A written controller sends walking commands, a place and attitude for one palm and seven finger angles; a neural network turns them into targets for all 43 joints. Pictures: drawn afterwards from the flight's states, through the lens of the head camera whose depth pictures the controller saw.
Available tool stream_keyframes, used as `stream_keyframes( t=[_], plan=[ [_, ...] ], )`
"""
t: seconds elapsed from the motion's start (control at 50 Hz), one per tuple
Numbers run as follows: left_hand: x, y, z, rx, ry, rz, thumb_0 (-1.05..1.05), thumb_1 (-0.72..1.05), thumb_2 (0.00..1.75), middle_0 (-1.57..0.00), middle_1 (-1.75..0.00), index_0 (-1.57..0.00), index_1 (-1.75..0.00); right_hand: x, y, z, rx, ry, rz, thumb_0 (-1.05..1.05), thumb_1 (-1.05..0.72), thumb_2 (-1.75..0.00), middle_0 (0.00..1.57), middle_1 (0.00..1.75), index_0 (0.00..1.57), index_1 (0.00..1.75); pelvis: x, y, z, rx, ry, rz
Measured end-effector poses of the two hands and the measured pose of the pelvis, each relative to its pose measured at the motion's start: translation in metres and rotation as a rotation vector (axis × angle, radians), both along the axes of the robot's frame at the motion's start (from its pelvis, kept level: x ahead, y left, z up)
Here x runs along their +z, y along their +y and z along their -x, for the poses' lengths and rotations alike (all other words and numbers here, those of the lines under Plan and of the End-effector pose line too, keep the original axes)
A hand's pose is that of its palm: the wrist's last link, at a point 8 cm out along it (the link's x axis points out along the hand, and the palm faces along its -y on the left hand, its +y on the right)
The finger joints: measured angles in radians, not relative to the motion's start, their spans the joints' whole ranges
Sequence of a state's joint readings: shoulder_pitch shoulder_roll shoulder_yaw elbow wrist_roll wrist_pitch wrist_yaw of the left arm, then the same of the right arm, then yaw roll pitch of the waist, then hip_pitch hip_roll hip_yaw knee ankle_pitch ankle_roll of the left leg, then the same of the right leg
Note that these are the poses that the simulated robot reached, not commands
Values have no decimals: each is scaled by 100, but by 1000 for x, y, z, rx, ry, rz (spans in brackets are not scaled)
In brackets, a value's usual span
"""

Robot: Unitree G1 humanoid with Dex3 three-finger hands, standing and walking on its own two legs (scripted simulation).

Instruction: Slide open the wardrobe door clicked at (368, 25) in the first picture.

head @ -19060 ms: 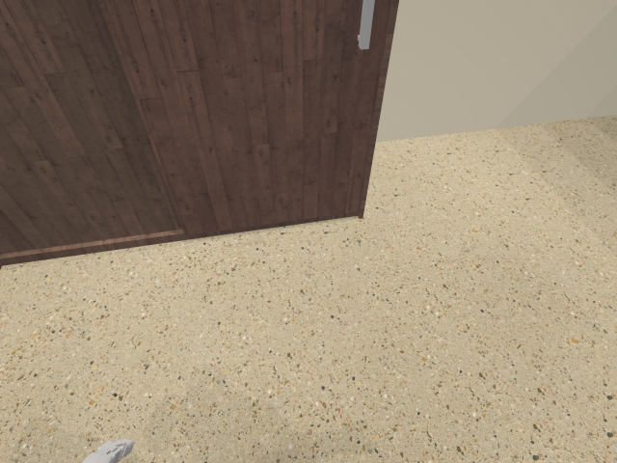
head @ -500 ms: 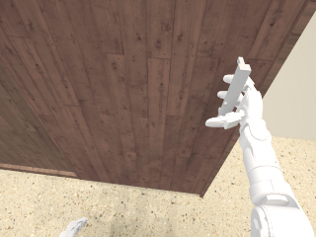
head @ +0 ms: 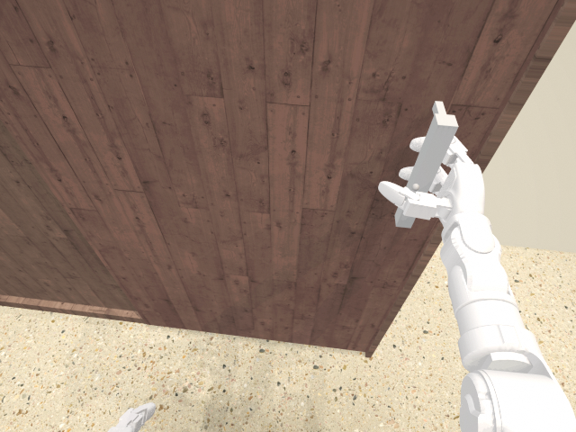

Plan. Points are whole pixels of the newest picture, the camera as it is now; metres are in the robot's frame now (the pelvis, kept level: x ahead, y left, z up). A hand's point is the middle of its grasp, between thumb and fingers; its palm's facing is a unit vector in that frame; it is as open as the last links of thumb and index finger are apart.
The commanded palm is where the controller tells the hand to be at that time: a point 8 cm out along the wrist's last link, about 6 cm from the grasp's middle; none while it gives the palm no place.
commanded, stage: grip the handle and tug to test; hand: right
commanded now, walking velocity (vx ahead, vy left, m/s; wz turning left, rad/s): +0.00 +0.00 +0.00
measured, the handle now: (419, 169) +0.47 -0.14 +0.13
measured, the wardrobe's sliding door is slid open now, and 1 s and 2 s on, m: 0.00 0.00 0.05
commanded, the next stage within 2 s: tug the door sideways, standing still in 1.00 s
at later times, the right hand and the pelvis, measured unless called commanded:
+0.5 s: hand (406, 187) +0.43 -0.12 +0.13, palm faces +0.01 +1.00 +0.01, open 5.4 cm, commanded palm +0.40 -0.17 +0.14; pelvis -0.01 +0.00 +0.00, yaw +0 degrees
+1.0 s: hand (406, 187) +0.43 -0.12 +0.13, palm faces +0.02 +1.00 +0.02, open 5.5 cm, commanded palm +0.37 -0.17 +0.14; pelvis +0.02 +0.00 +0.00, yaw +3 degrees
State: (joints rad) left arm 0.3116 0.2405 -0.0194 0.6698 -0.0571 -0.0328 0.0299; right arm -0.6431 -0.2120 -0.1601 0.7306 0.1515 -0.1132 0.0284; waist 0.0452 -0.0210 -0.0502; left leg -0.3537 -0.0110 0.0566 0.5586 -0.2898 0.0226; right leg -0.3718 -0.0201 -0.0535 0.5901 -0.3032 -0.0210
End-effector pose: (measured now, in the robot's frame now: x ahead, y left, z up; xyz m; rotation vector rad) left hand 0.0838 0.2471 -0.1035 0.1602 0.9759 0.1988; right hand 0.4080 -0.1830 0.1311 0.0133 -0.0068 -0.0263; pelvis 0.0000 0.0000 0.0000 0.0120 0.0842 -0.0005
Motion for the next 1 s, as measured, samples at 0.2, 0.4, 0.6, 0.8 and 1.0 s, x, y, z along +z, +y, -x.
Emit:
stream_keyframes(
  t=[0.2, 0.4, 0.6, 0.8, 1.0],
  plan=[
    [-1, -4, 0, -17, 9, -2, 1, 90, 90, -21, -30, -20, -30, 0, -1, 0, 8, 1, 1, 0, -51, -73, 43, 135, 42, 135, -1, -2, 2, -9, 3, -2],
    [0, -7, 2, -10, -16, 8, 1, 90, 90, -21, -30, -20, -30, -2, 11, -1, 15, 1, -1, -1, -69, -83, 43, 139, 44, 139, -1, -2, 6, 3, 2, 1],
    [-2, -2, 13, 6, 4, 5, 1, 90, 90, -21, -30, -20, -30, -2, 11, -1, 10, 1, 1, -1, -69, -84, 42, 140, 44, 140, -1, 1, 7, 8, 0, 2],
    [1, 5, 13, 33, -2, 6, 1, 90, 90, -21, -30, -20, -30, -2, 12, -1, 5, -1, -2, -1, -71, -83, 39, 140, 41, 140, 1, 3, 1, 24, -1, 4],
    [11, 7, -18, 56, -72, 21, 1, 90, 90, -20, -30, -20, -30, -2, 12, 1, 10, -5, -9, 0, -73, -77, 36, 140, 39, 140, 4, 4, -20, 56, -1, 8]
  ],
)
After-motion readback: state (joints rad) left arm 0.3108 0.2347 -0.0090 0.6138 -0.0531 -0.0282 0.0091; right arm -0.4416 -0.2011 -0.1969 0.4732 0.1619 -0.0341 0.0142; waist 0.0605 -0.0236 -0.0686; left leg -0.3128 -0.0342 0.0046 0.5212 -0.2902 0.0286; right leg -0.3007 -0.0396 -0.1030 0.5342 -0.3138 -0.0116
